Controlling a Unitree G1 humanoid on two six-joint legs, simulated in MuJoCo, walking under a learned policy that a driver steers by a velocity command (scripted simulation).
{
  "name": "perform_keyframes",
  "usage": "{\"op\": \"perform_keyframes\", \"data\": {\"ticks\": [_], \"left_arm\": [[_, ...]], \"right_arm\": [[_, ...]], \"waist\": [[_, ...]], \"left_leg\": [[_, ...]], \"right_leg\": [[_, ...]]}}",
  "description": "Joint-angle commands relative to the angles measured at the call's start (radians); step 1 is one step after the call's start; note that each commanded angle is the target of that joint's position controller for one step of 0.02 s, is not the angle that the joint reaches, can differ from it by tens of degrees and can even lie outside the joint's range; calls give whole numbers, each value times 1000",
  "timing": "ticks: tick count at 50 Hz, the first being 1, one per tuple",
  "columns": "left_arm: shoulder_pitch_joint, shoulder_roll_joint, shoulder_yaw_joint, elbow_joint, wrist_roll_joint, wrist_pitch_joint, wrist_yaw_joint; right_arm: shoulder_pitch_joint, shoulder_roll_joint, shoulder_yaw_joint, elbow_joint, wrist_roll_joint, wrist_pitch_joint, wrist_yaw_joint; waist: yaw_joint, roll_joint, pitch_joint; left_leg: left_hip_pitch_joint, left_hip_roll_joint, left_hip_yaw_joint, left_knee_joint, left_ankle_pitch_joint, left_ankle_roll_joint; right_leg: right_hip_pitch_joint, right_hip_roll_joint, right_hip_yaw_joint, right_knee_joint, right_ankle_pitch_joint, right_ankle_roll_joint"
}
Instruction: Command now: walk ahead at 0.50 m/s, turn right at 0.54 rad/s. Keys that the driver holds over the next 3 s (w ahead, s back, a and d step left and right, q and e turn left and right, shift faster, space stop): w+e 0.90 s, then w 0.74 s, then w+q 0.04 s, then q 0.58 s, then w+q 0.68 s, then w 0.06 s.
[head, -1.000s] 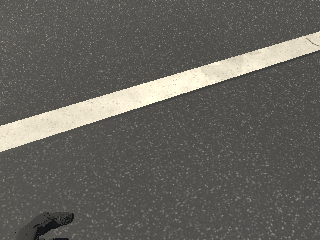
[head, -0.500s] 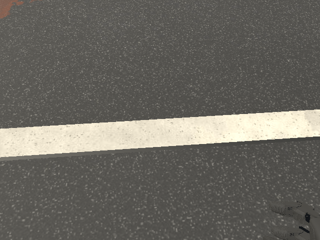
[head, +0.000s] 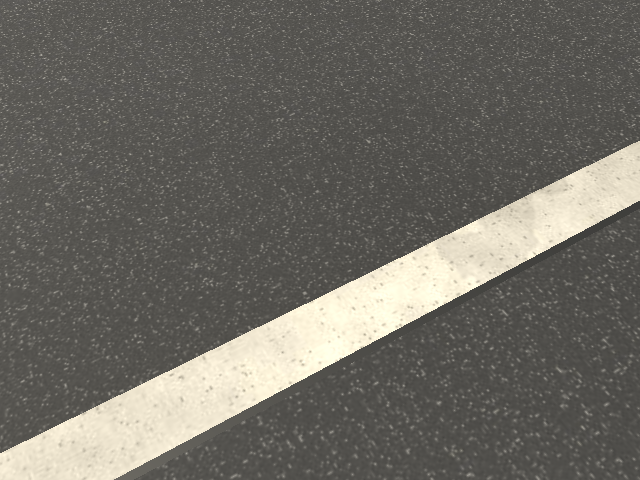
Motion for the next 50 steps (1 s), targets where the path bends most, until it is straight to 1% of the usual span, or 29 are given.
{"op": "perform_keyframes", "data": {"ticks": [1, 2, 3, 4, 5, 6, 8, 10, 12, 15, 19, 22, 23, 24, 25, 26, 27, 28, 29, 30, 31, 32, 34, 36, 38, 43, 47, 49, 50], "left_arm": [[372, 264, 113, 29, -9, 8, 29], [330, 376, 126, 17, -16, 0, 35], [345, 289, 97, -21, -8, -20, 25], [317, 229, 80, -11, 0, -37, 20], [265, 202, 71, -16, -3, -45, 22], [193, 163, 60, -29, -2, -46, 26], [138, 136, 49, -60, 17, -48, 36], [157, 154, 54, -58, 11, -52, 49], [194, 178, 61, -46, 5, -52, 64], [233, 179, 62, -36, -1, -42, 76], [297, 180, 65, -14, -10, -31, 81], [299, 175, 67, -14, -7, -20, 89], [327, 122, 17, 49, 192, -63, -4], [252, 118, 30, 26, 160, -92, -40], [260, 85, 17, 25, 128, -117, -64], [482, -44, -17, 32, 126, -134, -65], [438, 8, -15, 27, 111, -139, -80], [261, 88, 9, 19, 104, -129, -64], [250, 89, 10, 34, 98, -122, -29], [277, 82, 3, 47, 106, -113, -9], [250, 51, -12, 42, 124, -104, -5], [225, 31, -19, 35, 127, -95, -9], [175, 18, -25, 27, 103, -87, -22], [137, 8, -32, 22, 95, -88, -37], [97, -6, -40, 15, 89, -84, -47], [-9, 9, -38, -23, 80, -59, -48], [-101, 31, -25, -60, 83, -53, -34], [-111, 56, -11, -75, 79, -54, -22], [-81, 77, -1, -75, 68, -59, -16]], "right_arm": [[-52, -160, -27, -82, -8, -2, -9], [40, -9, 19, -137, -47, -27, 0], [-62, -84, 15, -143, -11, -64, 11], [-154, -131, 2, -169, 27, -82, 17], [-167, -120, 7, -168, 14, -94, 11], [-164, -125, 1, -154, -16, -95, 3], [-134, -130, -9, -146, -30, -75, 4], [-143, -101, -3, -150, -38, -56, 4], [-212, -75, 7, -173, -40, -49, 4], [-321, -45, 22, -199, -34, -53, 15], [-410, -62, 21, -230, -17, -67, 35], [-385, -99, 7, -230, -14, -80, 45], [-258, -12, 64, -188, -99, -47, 34], [-168, -85, 41, -174, -86, -33, 26], [-12, -167, 15, -124, -69, -35, 17], [128, -227, 13, -110, -73, -46, 22], [195, -164, 45, -100, -88, -44, 27], [128, -106, 51, -89, -84, -53, 26], [20, -66, 69, -102, -65, -56, 27], [-30, 3, 93, -109, -61, -56, 20], [-49, 45, 108, -100, -64, -59, 6], [-80, 51, 111, -106, -69, -62, -7], [-86, 10, 93, -98, -75, -79, -18], [-35, -33, 78, -72, -101, -87, -11], [16, -41, 74, -45, -114, -88, 3], [113, -54, 75, 19, -111, -87, 36], [186, -75, 67, 71, -102, -73, 44], [185, -112, 54, 83, -100, -63, 49], [160, -139, 46, 85, -101, -60, 51]], "waist": [[231, -23, -201], [95, -292, -273], [170, -138, -381], [178, -82, -244], [140, -18, -167], [98, 6, -114], [49, -23, -97], [43, -8, -81], [61, -5, -49], [103, -41, -28], [137, -58, -15], [112, -87, -24], [32, -119, -3], [-41, -54, -10], [-99, 50, -156], [-21, 303, -435], [-75, 305, -416], [-92, 147, -106], [-34, 126, -29], [11, 127, -72], [34, 119, -71], [47, 108, -72], [39, 93, -56], [23, 72, -39], [10, 56, -19], [-8, 80, 31], [-22, 93, 61], [7, 118, 58], [51, 119, 41]], "left_leg": [[-315, 147, -29, 593, 763, 80], [-757, -66, -140, 942, -134, 11], [-856, -75, -374, 1031, -176, 35], [-940, -35, -376, 1021, -81, 62], [-915, 10, -376, 944, 6, 80], [-846, 43, -379, 854, 65, 77], [-731, 64, -387, 767, 126, 65], [-712, 54, -364, 679, 169, 36], [-730, 35, -351, 545, 279, 8], [-669, -15, -342, 311, 479, -4], [-610, -53, -356, 170, 535, 7], [-576, -56, -379, 119, 432, 41], [-494, -11, -373, 214, 514, 66], [-358, -21, -334, 180, 453, 98], [-61, -8, -344, 192, 456, 163], [389, 223, -663, 193, 590, 432], [483, 333, -1011, 5, 181, 485], [229, 306, -959, -84, -172, 356], [4, 294, -851, -124, -195, 314], [-106, 280, -760, -154, -37, 307], [-177, 253, -669, -185, 119, 290], [-204, 239, -606, -217, 195, 282], [-215, 213, -464, -257, 291, 284], [-201, 208, -358, -277, 404, 304], [-180, 202, -268, -278, 508, 310], [-120, 209, -146, -242, 649, 285], [31, 230, -118, -196, 738, 263], [67, 243, -109, -137, 933, 258], [49, 239, -83, -66, 1090, 245]], "right_leg": [[588, 35, 91, -66, 4, -113], [872, -209, 677, -195, -201, -304], [914, -273, 890, -350, -336, -322], [836, -260, 770, -373, -276, -273], [705, -221, 655, -361, -189, -241], [570, -182, 552, -360, -74, -214], [435, -138, 465, -395, 64, -205], [373, -118, 399, -411, 174, -211], [342, -92, 349, -418, 209, -196], [304, -37, 299, -404, 130, -145], [340, -62, 367, -355, 52, -124], [427, -95, 453, -264, 66, -104], [386, -128, 463, -270, 230, -98], [335, -91, 449, -182, 344, -66], [257, 55, 383, 41, 351, 1], [12, 247, 295, 354, -195, 71], [-305, 252, 266, 626, -468, 76], [-475, 152, 233, 752, -346, 55], [-420, 76, 205, 746, -225, 40], [-306, 12, 212, 676, -138, 31], [-224, -28, 210, 624, -90, 30], [-184, -38, 192, 591, -105, 40], [-183, -55, 164, 493, -95, 62], [-210, -65, 138, 401, 26, 74], [-220, -69, 111, 283, 127, 74], [-176, -39, 66, 109, 242, 39], [-150, 8, 33, 2, 117, 10], [-60, 60, 0, -30, 8, -11], [40, 95, -26, -71, 24, -32]]}}
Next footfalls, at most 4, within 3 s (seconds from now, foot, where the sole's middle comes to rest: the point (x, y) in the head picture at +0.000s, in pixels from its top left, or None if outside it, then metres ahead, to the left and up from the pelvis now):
0.02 right None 0.17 -0.10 -0.76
0.50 left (300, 472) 0.48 0.06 -0.76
1.02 right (477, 389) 0.63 -0.33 -0.76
1.44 left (436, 268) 0.96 -0.30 -0.76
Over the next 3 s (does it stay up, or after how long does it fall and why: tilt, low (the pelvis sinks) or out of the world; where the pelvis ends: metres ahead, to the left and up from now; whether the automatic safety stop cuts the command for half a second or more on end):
stays up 1.25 -0.53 -0.07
